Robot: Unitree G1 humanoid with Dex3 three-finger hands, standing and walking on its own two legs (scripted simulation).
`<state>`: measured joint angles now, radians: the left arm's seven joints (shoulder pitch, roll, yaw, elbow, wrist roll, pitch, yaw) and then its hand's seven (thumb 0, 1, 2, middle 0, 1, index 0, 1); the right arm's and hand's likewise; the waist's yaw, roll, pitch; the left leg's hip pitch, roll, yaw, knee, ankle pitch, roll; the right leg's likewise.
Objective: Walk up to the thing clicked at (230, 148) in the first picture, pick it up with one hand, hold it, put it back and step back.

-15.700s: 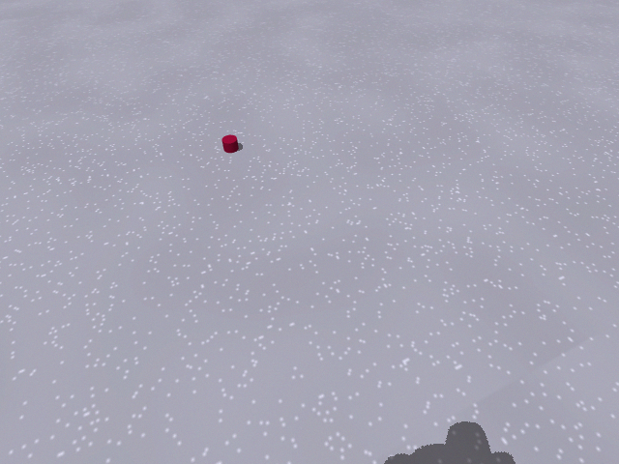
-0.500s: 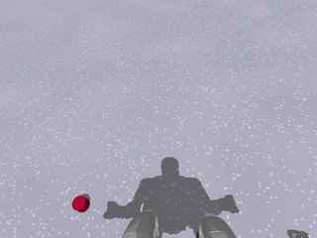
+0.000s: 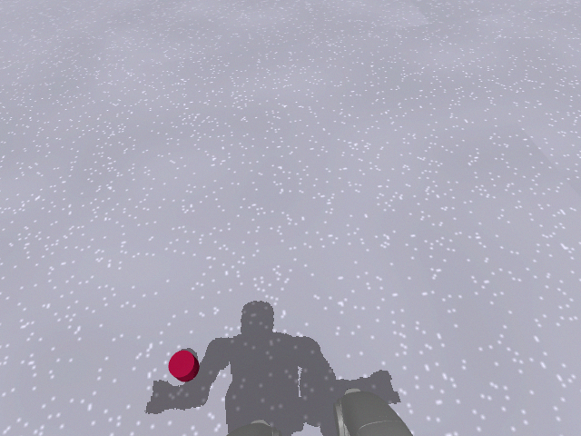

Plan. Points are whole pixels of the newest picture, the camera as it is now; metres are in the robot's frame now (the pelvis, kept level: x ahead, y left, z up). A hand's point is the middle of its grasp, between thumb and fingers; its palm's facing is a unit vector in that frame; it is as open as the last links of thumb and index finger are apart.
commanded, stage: walk up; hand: left
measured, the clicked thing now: (184, 366) +0.42 +0.36 -0.71
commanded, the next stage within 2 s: none
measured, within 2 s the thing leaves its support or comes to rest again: neither
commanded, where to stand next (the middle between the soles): +0.00 +0.20 m, yaw -11 degrees
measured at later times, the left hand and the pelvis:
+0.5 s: hand out of the picture -0.01 +0.56 -0.14, palm faces -0.06 -0.79 -0.61, open 7.4 cm; pelvis -0.13 +0.23 -0.03, yaw -6 degrees
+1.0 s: hand out of the picture -0.04 +0.49 -0.13, palm faces -0.24 -0.90 -0.37, open 7.4 cm; pelvis -0.14 +0.24 +0.01, yaw -13 degrees
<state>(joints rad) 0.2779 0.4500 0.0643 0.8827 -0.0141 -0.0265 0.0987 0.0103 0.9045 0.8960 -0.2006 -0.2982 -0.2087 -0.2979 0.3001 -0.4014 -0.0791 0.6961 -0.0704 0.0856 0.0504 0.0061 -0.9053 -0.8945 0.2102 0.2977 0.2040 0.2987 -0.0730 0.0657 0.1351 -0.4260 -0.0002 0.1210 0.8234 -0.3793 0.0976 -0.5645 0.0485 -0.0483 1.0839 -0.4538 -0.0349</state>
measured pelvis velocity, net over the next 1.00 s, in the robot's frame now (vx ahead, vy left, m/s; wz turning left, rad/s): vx -0.14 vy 0.24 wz -0.23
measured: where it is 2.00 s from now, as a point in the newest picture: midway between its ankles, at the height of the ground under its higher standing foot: outside the picture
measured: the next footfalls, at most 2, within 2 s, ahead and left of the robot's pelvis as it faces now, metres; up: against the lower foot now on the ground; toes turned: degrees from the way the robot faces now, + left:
right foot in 0.08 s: +0.04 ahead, -0.07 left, +0.00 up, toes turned -5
left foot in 0.38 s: -0.02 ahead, +0.34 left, +0.00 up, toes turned -12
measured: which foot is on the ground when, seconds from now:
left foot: down 0.00-0.08, up 0.10-0.36, down 0.38-1.00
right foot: up 0.00-0.06, down 0.08-0.40, up 0.42-0.74, down 0.76-1.00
